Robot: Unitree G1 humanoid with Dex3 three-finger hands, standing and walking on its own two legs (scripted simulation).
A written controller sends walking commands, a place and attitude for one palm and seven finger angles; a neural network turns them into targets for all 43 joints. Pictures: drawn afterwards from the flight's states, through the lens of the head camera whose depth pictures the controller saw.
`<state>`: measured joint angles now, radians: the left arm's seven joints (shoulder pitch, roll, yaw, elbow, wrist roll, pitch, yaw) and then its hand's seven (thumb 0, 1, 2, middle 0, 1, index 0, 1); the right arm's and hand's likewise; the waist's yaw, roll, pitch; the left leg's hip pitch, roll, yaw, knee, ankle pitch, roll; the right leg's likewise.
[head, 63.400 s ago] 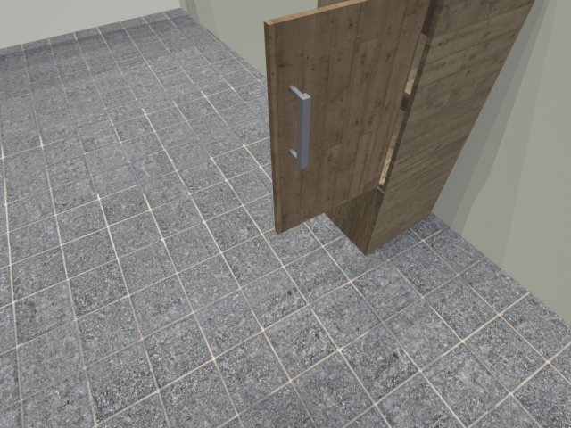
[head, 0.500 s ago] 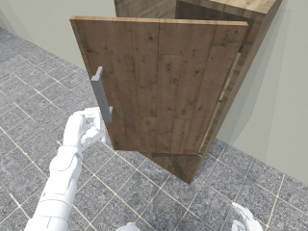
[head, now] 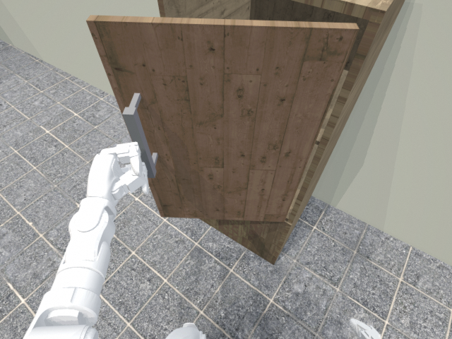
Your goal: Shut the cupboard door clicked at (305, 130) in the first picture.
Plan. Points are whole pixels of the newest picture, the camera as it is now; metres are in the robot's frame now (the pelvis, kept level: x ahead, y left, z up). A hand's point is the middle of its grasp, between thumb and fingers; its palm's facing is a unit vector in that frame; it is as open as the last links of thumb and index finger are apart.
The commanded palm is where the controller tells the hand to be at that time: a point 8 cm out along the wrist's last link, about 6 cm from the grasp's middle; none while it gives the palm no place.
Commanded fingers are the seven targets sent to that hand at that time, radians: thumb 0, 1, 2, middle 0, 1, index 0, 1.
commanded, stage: bring the fist close to the handle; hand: left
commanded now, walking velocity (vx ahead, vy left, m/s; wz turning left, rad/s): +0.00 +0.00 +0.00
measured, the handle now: (144, 139) +0.47 +0.17 +0.08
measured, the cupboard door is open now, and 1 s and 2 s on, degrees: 31 18 6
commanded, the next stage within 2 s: push the door shut along its arc in 0.06 s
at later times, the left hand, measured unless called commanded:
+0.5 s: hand (146, 166) +0.40 +0.15 +0.08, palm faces -0.11 -0.99 -0.02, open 3.2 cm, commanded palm +0.40 +0.20 +0.08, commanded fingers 0.00 0.90 0.90 -1.30 -1.50 -1.30 -1.50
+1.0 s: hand (156, 140) +0.46 +0.15 +0.08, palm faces -0.21 -0.98 -0.02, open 3.7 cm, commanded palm +0.47 +0.17 +0.08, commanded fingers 0.00 0.90 0.90 -1.30 -1.50 -1.30 -1.50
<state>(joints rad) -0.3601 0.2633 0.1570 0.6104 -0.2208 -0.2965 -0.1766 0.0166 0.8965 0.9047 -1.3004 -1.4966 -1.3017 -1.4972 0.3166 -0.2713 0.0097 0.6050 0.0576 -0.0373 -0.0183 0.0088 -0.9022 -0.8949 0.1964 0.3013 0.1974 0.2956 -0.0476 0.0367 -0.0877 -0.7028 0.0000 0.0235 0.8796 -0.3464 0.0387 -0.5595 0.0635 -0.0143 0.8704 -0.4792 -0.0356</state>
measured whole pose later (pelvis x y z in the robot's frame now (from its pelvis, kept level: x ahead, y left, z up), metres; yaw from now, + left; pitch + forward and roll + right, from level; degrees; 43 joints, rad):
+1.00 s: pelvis -0.02 +0.01 -0.03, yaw +1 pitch +17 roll -4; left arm -0.95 0.40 0.15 1.18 -0.18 -0.33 -0.33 0.04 1.04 1.04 -1.30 -1.50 -1.30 -1.50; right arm 0.38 -0.29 0.01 0.71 0.04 -0.07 -0.01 0.01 -0.90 -0.89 0.20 0.30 0.20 0.30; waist -0.13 0.05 -0.10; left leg -0.96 -0.01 -0.01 1.02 -0.35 0.06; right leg -0.80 0.06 -0.06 1.00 -0.49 -0.02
